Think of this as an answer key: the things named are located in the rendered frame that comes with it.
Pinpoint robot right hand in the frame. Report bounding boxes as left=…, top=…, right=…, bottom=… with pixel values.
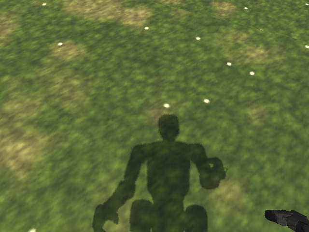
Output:
left=265, top=210, right=309, bottom=232

